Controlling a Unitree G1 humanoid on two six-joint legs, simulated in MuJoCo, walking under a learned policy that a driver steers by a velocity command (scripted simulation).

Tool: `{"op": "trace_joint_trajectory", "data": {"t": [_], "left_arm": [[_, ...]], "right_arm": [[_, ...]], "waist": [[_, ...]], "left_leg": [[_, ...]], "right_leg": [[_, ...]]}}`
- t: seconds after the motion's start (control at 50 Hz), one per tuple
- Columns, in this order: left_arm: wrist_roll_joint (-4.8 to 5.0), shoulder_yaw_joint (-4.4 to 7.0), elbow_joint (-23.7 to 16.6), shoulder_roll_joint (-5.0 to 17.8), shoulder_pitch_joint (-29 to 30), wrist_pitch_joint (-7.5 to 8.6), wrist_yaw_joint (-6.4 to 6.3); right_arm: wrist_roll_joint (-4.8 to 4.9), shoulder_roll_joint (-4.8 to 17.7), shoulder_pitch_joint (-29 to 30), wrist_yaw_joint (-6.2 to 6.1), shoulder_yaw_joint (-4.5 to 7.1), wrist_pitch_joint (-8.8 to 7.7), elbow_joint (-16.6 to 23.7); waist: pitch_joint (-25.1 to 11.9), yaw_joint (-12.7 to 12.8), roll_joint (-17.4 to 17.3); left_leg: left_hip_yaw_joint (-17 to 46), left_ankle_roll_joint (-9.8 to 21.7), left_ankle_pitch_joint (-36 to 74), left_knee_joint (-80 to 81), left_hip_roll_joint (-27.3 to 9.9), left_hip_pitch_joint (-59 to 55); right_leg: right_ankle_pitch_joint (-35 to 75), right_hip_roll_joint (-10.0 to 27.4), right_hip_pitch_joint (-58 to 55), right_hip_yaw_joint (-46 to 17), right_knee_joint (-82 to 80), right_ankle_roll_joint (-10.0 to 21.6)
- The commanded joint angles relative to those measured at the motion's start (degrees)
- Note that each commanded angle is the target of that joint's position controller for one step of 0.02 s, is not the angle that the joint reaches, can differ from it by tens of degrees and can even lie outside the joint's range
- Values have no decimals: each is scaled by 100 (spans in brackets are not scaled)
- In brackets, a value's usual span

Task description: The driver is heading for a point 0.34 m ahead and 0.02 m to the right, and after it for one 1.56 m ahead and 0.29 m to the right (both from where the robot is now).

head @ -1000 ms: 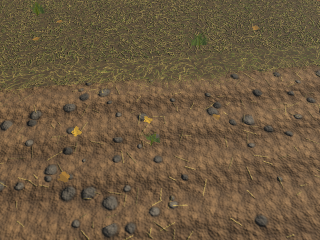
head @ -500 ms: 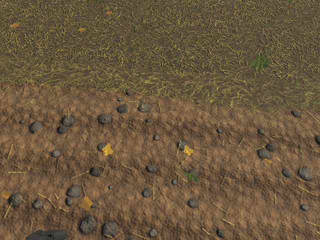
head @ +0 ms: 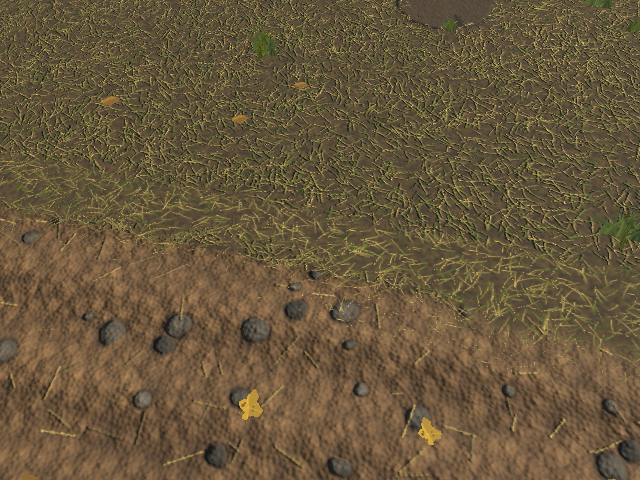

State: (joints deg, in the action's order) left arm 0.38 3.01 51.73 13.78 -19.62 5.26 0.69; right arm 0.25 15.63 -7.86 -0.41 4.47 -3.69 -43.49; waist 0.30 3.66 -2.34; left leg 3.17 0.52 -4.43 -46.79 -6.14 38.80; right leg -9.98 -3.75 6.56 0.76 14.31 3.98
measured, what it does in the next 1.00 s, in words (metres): walks ahead, turning right: left foot, then right foot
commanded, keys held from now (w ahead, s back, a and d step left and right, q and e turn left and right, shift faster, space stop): w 0.18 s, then no key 0.24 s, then e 0.58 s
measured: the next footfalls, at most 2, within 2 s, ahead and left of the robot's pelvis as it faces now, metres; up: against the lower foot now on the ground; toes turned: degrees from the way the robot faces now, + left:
left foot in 0.24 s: +0.31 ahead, +0.15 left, +0.00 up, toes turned +1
right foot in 0.72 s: +0.31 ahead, -0.08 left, +0.00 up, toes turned -9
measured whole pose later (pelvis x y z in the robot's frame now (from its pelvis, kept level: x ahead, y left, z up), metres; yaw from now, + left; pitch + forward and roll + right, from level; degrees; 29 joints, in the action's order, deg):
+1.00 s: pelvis +0.27 +0.02 +0.00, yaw -16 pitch +3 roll +2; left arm 0.7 4.7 44.2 17.0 -10.0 -0.8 -1.9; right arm 0.3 17.7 -2.5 -2.8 4.9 0.6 -47.5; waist 2.8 1.1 -1.0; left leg 3.9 -4.4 -21.7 -52.2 1.2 29.5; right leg -10.1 -2.6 17.2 -6.2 24.5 3.0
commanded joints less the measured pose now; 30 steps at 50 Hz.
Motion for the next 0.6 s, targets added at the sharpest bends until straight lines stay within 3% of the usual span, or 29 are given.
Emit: {"op": "trace_joint_trajectory", "data": {"t": [0.02,0.1,0.14,0.18,0.2,0.22,0.24,0.26,0.28,0.3,0.32,0.34,0.38,0.4,0.44,0.5,0.54,0.6], "left_arm": [[63,195,-290,959,110,65,-58],[85,193,-74,1003,-308,-19,-63],[89,213,4,1065,-396,-86,-85],[97,247,36,1165,-328,-141,-117],[95,255,18,1209,-184,-170,-133],[81,222,-20,1139,-102,-190,-147],[-29,138,-208,959,17,-156,-162],[-87,-81,-177,305,-829,-51,-110],[9,39,23,807,-823,22,-76],[150,122,-143,1056,-322,28,-69],[134,101,-238,964,97,-2,-99],[38,121,-268,902,282,-68,-141],[-9,117,-212,669,67,-257,-194],[-14,84,-188,504,-26,-316,-211],[-31,48,-188,405,25,-374,-240],[-6,59,-277,554,445,-472,-228],[21,123,-465,756,847,-554,-221],[26,179,-698,815,1250,-634,-197]], "right_arm": [[21,117,505,44,-23,-85,432],[81,129,1198,157,-64,-124,671],[94,173,1398,230,-69,-166,786],[90,304,1210,271,-30,-202,777],[42,437,785,259,37,-216,659],[-25,679,-30,227,155,-230,402],[-164,1065,-1027,170,244,-247,192],[-206,1417,-1294,159,289,-187,110],[-101,938,-1521,164,185,-108,62],[-63,758,-1007,150,101,-74,117],[-53,594,-559,140,39,-69,152],[-58,450,-245,154,-11,-75,141],[-132,306,58,177,-65,-107,66],[-166,316,144,178,-65,-127,13],[-198,452,337,130,-38,-120,-81],[-177,680,244,32,18,-51,-254],[-153,848,136,-40,68,43,-348],[-82,894,19,-142,101,192,-420]], "waist": [[46,-37,628],[274,190,610],[334,185,650],[204,-17,761],[-37,-295,819],[-585,-688,745],[-1446,-1033,346],[-2322,-747,-1163],[-2763,-967,-851],[-1852,-880,-591],[-1263,-709,-231],[-848,-531,11],[-707,-158,-174],[-718,-58,-259],[-772,42,-371],[-801,-135,-400],[-582,-272,-357],[-276,-416,-286]], "left_leg": [[-149,-43,846,860,93,-147],[-233,8,810,1473,234,-95],[-262,117,437,1683,299,-52],[-341,278,37,1897,428,-519],[-477,397,74,2096,617,-1222],[-542,580,623,2254,688,-2442],[301,954,2399,1783,-219,-4316],[2444,2032,3749,1711,-1806,-6469],[2961,2137,3707,1984,-1835,-6356],[2010,1883,3860,2080,-1572,-5585],[1424,1659,3869,2256,-1240,-4754],[1118,1528,3687,2497,-1025,-3982],[662,1388,3565,2870,-760,-2907],[463,1413,3722,2947,-690,-2616],[58,1381,3801,3012,-584,-2308],[-139,1312,2842,3206,-661,-2327],[-34,1336,1754,3333,-817,-2437],[151,1355,662,3329,-1057,-2762]], "right_leg": [[1429,1339,-1,-738,-601,696],[1361,1574,-515,-790,-398,707],[1630,1750,-869,-862,-182,678],[2394,1825,-1057,-847,177,572],[3508,1681,-1039,-709,708,450],[4174,1376,-806,-490,1625,256],[2946,1048,356,-307,3118,-10],[-1530,84,2617,-94,5344,-475],[-2768,89,2907,-922,6092,-517],[-2511,389,3240,-860,6187,-526],[-2148,647,3218,-610,5860,-565],[-1850,803,3042,-493,5464,-608],[-1428,947,2107,-467,4791,-650],[-1287,934,1802,-412,4406,-691],[-878,884,1401,-331,3609,-720],[-87,842,1196,-258,3037,-660],[-248,844,1466,-266,3031,-599],[-761,873,1892,-244,2955,-511]]}}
